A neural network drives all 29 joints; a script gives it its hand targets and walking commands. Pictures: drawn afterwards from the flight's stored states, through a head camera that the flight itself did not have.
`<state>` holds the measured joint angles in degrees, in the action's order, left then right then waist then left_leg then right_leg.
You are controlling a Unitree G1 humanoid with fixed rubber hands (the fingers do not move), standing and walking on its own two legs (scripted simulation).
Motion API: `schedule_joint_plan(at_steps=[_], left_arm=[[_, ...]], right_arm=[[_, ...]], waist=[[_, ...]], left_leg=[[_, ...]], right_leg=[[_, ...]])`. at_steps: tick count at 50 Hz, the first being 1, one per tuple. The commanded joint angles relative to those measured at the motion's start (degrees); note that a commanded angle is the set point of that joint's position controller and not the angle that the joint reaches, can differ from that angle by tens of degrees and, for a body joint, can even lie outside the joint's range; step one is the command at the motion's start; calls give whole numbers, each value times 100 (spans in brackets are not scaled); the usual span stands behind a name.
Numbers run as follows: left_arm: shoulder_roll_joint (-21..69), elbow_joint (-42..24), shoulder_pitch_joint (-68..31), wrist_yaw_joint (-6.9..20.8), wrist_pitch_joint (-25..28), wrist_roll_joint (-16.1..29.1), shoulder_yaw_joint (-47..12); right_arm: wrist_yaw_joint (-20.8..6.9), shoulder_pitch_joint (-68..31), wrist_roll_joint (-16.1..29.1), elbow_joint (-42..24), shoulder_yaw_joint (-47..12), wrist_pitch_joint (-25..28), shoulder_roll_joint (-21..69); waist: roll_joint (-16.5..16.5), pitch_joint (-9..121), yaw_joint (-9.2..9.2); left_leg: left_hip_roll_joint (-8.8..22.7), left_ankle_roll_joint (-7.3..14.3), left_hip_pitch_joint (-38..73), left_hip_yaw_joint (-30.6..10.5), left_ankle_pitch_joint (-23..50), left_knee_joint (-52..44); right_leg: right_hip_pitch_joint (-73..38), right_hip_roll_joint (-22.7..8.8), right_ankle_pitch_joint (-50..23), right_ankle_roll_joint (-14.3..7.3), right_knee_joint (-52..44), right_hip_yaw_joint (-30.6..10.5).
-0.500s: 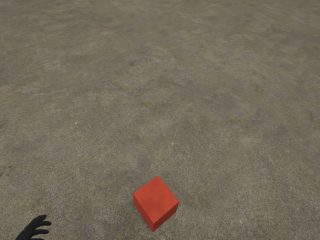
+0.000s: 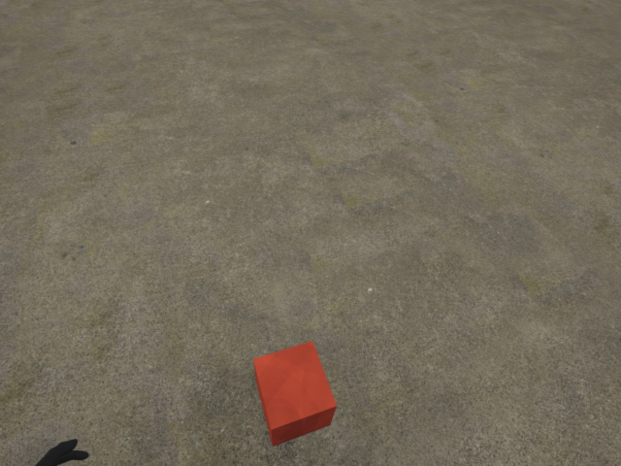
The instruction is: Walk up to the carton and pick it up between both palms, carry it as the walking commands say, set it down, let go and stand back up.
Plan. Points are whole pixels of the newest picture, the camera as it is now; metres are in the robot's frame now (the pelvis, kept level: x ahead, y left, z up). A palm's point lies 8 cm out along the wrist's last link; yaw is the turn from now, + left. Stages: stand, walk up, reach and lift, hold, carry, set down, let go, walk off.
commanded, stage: walk up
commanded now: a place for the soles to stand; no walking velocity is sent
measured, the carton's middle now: (292, 393) +0.44 +0.04 -0.65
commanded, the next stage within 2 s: reach and lift in 1.82 s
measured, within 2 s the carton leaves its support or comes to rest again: neither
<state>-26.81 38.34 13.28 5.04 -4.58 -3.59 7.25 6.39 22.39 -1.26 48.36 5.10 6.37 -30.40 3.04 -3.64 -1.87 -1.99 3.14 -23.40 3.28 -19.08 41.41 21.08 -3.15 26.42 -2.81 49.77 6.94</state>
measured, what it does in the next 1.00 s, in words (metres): steps to the right, turning left: right foot, then left foot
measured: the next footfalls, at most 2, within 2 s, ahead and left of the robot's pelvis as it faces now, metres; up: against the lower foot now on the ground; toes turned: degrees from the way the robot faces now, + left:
right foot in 0.22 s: +0.15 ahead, -0.24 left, +0.00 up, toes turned +29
left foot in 0.64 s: +0.05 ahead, +0.00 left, +0.00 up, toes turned +19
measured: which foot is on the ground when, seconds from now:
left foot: down 0.00-0.22, up 0.24-0.62, down 0.64-1.00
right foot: up 0.00-0.20, down 0.22-1.00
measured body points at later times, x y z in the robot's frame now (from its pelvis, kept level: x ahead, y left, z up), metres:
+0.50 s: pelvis +0.04 -0.15 +0.00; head +0.08 -0.15 +0.45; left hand +0.00 +0.23 -0.06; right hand +0.27 -0.44 -0.09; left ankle +0.02 +0.00 -0.67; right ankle +0.10 -0.25 -0.71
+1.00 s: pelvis +0.05 -0.12 +0.02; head +0.07 -0.12 +0.46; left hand -0.01 +0.23 -0.08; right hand +0.31 -0.36 -0.08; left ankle +0.01 -0.01 -0.71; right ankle +0.12 -0.25 -0.71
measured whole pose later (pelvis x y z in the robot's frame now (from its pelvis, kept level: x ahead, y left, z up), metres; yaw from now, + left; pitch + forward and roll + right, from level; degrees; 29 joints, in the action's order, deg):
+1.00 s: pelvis +0.05 -0.12 +0.02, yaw +25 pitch -1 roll -1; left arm -26.1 50.7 12.0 -1.1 3.4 0.0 1.2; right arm -1.4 7.6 -0.6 50.1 2.0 0.3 -25.4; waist -1.2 -2.3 -0.7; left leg -0.8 0.9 -17.9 -1.8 -20.4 39.3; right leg 16.7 -4.8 19.5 2.1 37.5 4.5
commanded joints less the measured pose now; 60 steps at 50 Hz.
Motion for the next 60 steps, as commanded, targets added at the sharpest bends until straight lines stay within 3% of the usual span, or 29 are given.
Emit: schedule_joint_plan(at_steps=[1,2,5,8,9,10,11,12,13,14,15,18,22,27,31,32,33,34,35,37,39,40,41,42,44,46,48,52,60], left_arm=[[-1077,-683,-420,-48,9,37,188],[-1162,-614,-422,-69,23,72,222],[-1087,-305,62,-86,90,132,268],[-923,-187,107,-113,166,305,257],[-917,-102,233,-155,209,335,257],[-955,34,519,-215,262,335,277],[-1129,118,720,-278,331,284,299],[-1703,90,820,-335,437,173,357],[-2100,-10,245,-356,488,227,405],[-1963,43,46,-393,545,288,370],[-1814,145,-151,-450,590,289,325],[-1622,305,-244,-512,664,244,259],[-1679,412,355,-580,768,221,238],[-1675,327,481,-635,775,269,164],[-1619,284,447,-610,709,303,39],[-1406,321,593,-609,695,305,-59],[-1056,221,543,-591,716,369,-158],[-1070,172,208,-642,673,451,-184],[-1243,272,152,-667,655,448,-158],[-1152,524,538,-698,734,448,-183],[-1160,818,931,-700,847,353,-172],[-1437,757,720,-698,896,268,-131],[-1706,756,533,-690,912,244,-76],[-1708,731,293,-677,907,262,-90],[-1495,720,-119,-672,881,262,-192],[-1075,812,-224,-651,864,327,-340],[-968,976,-172,-646,849,401,-367],[-1091,1205,-227,-641,891,355,-380],[-1017,1547,-726,-660,819,345,-460]], right_arm=[[189,909,88,-276,487,67,-2050],[184,644,92,-303,416,69,-1837],[31,-54,-31,-550,259,-5,-1445],[-182,-268,-122,-762,217,-119,-1438],[-247,-459,-122,-844,201,-179,-1437],[-294,-679,-121,-931,153,-254,-1338],[-310,-640,-121,-977,65,-339,-1059],[-300,-639,-29,-1125,-51,-371,-616],[-239,-565,4,-1094,-22,-381,-726],[-248,-717,73,-945,75,-390,-1101],[-298,-565,71,-777,94,-389,-1116],[-523,-243,32,-511,144,-476,-1042],[-703,-831,-15,-683,131,-601,-820],[-796,-1057,18,-722,82,-659,-616],[-845,-832,37,-568,104,-605,-569],[-818,-665,-11,-494,160,-574,-703],[-779,-605,-80,-540,293,-540,-1232],[-752,-777,26,-659,265,-540,-1335],[-744,-869,56,-640,232,-540,-1156],[-691,-1367,83,-663,152,-586,-955],[-714,-1816,102,-705,48,-668,-746],[-744,-1781,113,-710,-4,-685,-565],[-754,-1672,123,-644,-16,-687,-474],[-755,-1548,112,-499,-14,-681,-475],[-782,-1320,69,-226,-4,-615,-534],[-781,-1553,37,-191,24,-517,-728],[-741,-1705,66,-150,-24,-508,-757],[-725,-1886,63,85,-131,-540,-571],[-751,-2051,64,479,-142,-594,-479]], waist=[[-308,479,521],[-224,326,346],[-791,5,103],[-1548,76,200],[-1615,209,88],[-1429,292,-171],[-772,271,-332],[757,249,-387],[978,301,-117],[137,22,-28],[65,-245,92],[482,-241,127],[683,83,-170],[890,407,-104],[786,631,197],[248,704,336],[-1175,782,467],[-1354,652,517],[-842,494,503],[-995,393,214],[-841,375,-90],[-265,197,-32],[372,177,76],[382,106,207],[114,62,398],[-605,197,243],[-684,365,143],[-537,524,78],[-444,637,145]], left_leg=[[2867,1488,2077,-5192,-784,-2046],[2496,1409,1791,-4575,-586,-1823],[1508,966,224,-2602,434,-1202],[1065,866,-739,-1998,563,-932],[898,756,-1007,-1846,259,-775],[693,578,-1376,-1686,-89,-400],[346,378,-1633,-1456,-503,421],[-364,54,-2040,-959,-834,2077],[-303,-122,-2197,-1191,-1606,2940],[6,-187,-2055,-1543,-1277,3172],[198,-222,-1948,-1379,-1011,3066],[258,-180,-1457,-997,-792,2558],[215,-228,-1485,-809,-960,1833],[206,-227,-795,-333,-896,1067],[-9,1,782,-5,-163,-587],[81,124,1444,-348,-116,-1108],[1077,568,2107,-2226,43,-1470],[1813,1243,1485,-3103,279,-1729],[1699,1281,1266,-2770,487,-1631],[1378,1038,822,-2048,1200,-1280],[895,596,52,-1349,869,-861],[523,259,-191,-1012,362,-399],[209,9,-209,-766,-29,239],[207,-59,5,-558,-506,314],[330,1,583,-703,-214,-523],[878,266,710,-1762,426,-1297],[1087,545,662,-1959,897,-1458],[742,132,488,-1270,1515,-1247],[765,105,936,-1169,1848,-1540]], right_leg=[[2624,-322,512,263,1851,-1457],[2460,-432,210,284,2037,-1485],[1408,-364,-115,287,1519,-1140],[334,96,50,198,603,-479],[-169,247,-137,170,131,-256],[-688,396,-404,153,-423,-60],[-870,339,-50,135,-1064,-363],[-518,-1118,1225,-326,-2516,-2681],[-91,-2491,1272,-1068,-3381,-4770],[37,-2379,1093,-1213,-3211,-4398],[161,-2140,1055,-1167,-2986,-3816],[57,-1651,436,-815,-2621,-2598],[-930,-1808,-1138,-905,-2326,-2079],[-1132,-1870,-2997,-888,-2066,-1303],[-469,-1641,-2479,-570,-1596,-594],[3,-1463,-2034,-302,-997,-275],[1195,-841,-1186,235,26,66],[1275,-300,1004,370,66,-136],[992,-400,923,332,199,-453],[439,-256,293,268,-387,-324],[-583,-57,-913,152,-1535,-233],[-471,-655,-706,-25,-2237,-1150],[-355,-1360,-357,-485,-2669,-2168],[-162,-1698,-435,-817,-2738,-2347],[259,-1314,-506,-561,-2381,-1650],[134,-439,-942,58,-1549,-570],[-290,-116,-645,187,-1519,-451],[-1132,-521,-1845,47,-2051,-680],[-1316,-560,-2138,121,-2339,-583]])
